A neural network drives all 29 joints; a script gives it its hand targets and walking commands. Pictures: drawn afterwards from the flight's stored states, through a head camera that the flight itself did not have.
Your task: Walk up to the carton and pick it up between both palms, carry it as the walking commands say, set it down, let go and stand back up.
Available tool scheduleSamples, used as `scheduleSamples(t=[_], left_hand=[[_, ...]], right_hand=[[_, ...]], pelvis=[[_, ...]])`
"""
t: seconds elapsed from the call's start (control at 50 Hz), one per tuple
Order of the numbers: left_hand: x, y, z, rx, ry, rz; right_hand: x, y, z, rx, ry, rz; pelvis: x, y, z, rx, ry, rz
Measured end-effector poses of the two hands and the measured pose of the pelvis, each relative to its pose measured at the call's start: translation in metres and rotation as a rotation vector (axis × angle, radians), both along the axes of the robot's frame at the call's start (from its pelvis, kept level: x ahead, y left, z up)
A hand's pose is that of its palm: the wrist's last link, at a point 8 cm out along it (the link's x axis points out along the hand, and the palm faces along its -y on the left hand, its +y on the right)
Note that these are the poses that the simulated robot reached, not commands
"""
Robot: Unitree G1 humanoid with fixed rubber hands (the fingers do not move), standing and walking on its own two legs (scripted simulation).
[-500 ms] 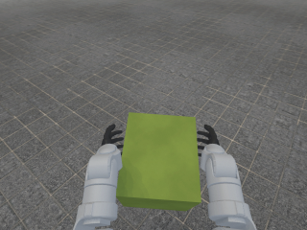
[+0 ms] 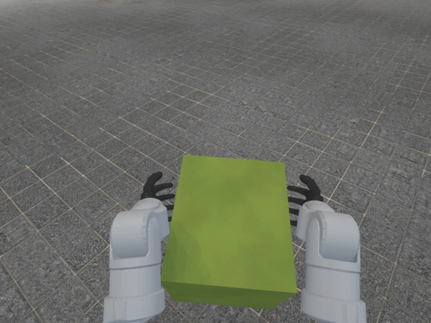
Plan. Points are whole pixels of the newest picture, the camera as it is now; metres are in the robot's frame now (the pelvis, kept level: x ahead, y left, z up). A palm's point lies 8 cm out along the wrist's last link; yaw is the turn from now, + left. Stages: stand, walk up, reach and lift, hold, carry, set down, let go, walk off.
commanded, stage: carry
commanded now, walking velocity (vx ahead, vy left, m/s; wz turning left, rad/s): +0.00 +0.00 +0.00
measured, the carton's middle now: (227, 233) +0.32 +0.00 +0.02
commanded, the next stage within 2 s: none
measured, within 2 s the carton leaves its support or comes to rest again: neither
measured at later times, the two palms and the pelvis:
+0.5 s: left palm (158, 212) +0.30 +0.12 +0.11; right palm (315, 212) +0.31 -0.16 +0.10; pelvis +0.00 -0.02 +0.00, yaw +2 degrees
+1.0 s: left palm (127, 226) +0.28 +0.17 +0.10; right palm (279, 199) +0.34 -0.10 +0.10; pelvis +0.01 -0.03 +0.00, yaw +11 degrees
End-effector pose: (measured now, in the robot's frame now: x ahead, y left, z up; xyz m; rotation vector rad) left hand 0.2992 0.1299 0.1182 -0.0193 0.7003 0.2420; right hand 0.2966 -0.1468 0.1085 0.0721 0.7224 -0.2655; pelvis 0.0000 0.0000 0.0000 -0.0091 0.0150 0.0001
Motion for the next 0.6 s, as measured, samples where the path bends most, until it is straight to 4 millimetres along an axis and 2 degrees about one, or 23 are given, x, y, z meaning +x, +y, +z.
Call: scheduleSamples(t=[0.32, 0.52, 0.6], left_hand=[[0.0, -0.001, -0.003, 0.009, 0.014, -0.012], [-0.001, -0.011, -0.005, 0.016, 0.024, 0.033], [-0.003, -0.002, -0.008, 0.018, 0.042, 0.08]], right_hand=[[-0.002, 0.0, -0.004, -0.007, 0.009, -0.004], [0.011, -0.011, -0.007, -0.001, 0.016, 0.042], [0.021, -0.001, -0.01, 0.0, 0.03, 0.091]], pelvis=[[0.0, 0.001, 0.0, -0.002, 0.001, 0.004], [0.005, -0.023, 0.001, -0.006, 0.009, 0.05], [0.008, -0.027, 0.003, 0.003, 0.024, 0.102]])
